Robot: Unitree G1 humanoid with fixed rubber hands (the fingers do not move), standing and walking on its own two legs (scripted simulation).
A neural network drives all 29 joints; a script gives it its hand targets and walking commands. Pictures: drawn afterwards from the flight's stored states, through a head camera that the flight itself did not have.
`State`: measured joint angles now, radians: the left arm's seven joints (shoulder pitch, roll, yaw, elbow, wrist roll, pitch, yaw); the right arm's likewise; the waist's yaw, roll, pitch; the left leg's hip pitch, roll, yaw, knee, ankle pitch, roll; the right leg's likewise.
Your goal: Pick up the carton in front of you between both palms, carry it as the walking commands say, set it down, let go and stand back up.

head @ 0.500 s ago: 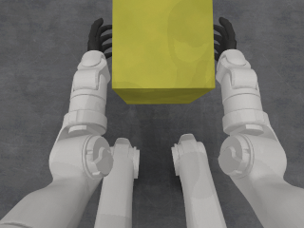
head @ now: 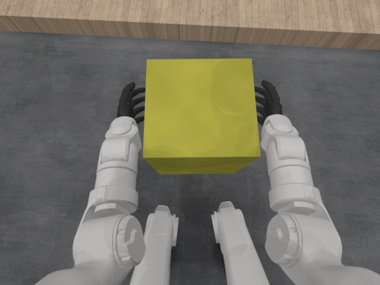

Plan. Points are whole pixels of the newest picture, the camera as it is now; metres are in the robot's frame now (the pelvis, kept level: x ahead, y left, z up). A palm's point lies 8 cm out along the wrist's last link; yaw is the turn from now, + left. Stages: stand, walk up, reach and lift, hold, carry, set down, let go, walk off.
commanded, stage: reach and lift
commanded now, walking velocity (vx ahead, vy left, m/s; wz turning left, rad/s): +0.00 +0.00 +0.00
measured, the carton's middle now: (197, 126) +0.46 -0.02 -0.12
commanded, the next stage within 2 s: hold in 1.90 s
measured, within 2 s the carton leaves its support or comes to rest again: neither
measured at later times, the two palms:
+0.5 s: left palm (90, 111) +0.40 +0.14 +0.11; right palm (307, 105) +0.40 -0.16 +0.11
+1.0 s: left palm (17, 95) +0.36 +0.15 +0.23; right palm (376, 83) +0.36 -0.15 +0.23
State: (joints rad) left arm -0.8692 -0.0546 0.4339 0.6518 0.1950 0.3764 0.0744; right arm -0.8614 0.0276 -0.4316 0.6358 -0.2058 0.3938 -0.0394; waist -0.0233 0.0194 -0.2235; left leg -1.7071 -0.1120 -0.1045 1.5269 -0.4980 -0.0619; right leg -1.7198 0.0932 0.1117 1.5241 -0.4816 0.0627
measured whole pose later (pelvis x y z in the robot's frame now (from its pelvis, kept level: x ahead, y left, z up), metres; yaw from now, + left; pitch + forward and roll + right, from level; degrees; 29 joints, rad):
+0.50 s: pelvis +0.05 +0.00 +0.14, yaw +0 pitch +22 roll +0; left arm -0.47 -0.13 0.36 0.58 0.21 0.34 0.06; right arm -0.47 0.11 -0.36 0.58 -0.21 0.35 -0.03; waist -0.01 0.01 -0.20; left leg -0.95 -0.08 -0.13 0.97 -0.40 -0.03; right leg -0.96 0.07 0.13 0.97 -0.38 0.04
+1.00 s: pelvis +0.07 +0.00 +0.21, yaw -1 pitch -2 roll +0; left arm -0.28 -0.16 0.28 0.42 0.28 0.59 0.01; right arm -0.28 0.16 -0.27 0.41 -0.28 0.60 -0.01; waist 0.00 0.00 -0.08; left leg -0.20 -0.04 -0.15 0.46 -0.24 -0.02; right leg -0.21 0.04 0.14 0.46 -0.22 0.02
